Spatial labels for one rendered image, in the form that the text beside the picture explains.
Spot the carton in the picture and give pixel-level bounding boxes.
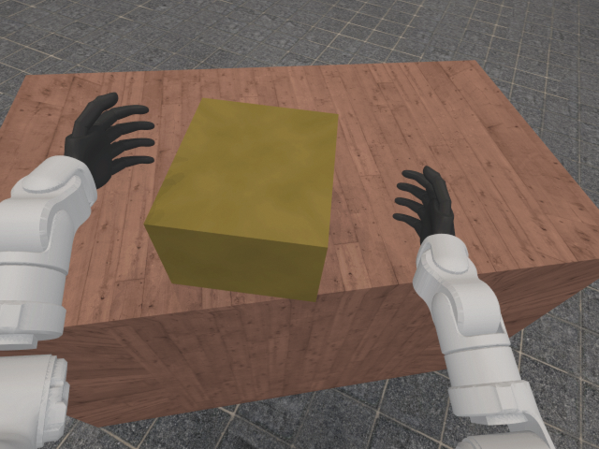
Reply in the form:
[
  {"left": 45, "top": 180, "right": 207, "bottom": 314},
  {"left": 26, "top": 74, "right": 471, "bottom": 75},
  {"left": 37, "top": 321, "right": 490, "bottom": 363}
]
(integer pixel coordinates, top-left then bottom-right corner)
[{"left": 144, "top": 97, "right": 339, "bottom": 302}]

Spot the robot left hand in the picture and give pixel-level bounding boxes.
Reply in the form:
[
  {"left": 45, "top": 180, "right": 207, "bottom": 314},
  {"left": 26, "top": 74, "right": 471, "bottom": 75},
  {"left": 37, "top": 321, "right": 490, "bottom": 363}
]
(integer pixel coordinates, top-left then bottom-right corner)
[{"left": 64, "top": 93, "right": 155, "bottom": 189}]

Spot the robot right upper arm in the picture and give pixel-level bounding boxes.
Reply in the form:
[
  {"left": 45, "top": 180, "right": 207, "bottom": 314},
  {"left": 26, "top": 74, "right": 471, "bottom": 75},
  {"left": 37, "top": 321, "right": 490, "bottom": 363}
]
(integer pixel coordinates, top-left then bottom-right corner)
[{"left": 456, "top": 430, "right": 550, "bottom": 449}]

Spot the robot left upper arm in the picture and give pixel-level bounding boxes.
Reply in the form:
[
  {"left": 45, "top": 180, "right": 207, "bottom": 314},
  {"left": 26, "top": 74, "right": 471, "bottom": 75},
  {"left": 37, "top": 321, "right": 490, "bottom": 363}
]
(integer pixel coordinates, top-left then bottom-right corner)
[{"left": 0, "top": 355, "right": 70, "bottom": 449}]

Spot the right robot forearm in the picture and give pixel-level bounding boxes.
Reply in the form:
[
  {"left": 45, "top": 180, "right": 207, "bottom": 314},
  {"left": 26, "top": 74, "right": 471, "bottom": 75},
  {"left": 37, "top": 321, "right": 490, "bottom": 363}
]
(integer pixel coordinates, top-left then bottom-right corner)
[{"left": 413, "top": 234, "right": 556, "bottom": 449}]

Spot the robot right hand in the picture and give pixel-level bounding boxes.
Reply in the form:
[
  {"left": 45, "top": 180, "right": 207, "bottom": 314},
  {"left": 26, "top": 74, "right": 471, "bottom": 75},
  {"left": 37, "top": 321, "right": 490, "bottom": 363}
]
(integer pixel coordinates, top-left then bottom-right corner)
[{"left": 392, "top": 166, "right": 456, "bottom": 246}]

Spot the pedestal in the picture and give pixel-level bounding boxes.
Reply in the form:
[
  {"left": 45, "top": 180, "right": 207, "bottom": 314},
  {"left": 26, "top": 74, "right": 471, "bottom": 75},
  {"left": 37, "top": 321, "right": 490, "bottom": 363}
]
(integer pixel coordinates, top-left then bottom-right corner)
[{"left": 0, "top": 60, "right": 599, "bottom": 427}]

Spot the left robot forearm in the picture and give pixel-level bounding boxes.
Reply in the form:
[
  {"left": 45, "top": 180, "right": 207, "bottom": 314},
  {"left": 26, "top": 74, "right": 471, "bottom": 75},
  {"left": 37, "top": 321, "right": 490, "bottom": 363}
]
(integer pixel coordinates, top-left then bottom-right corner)
[{"left": 0, "top": 155, "right": 97, "bottom": 351}]

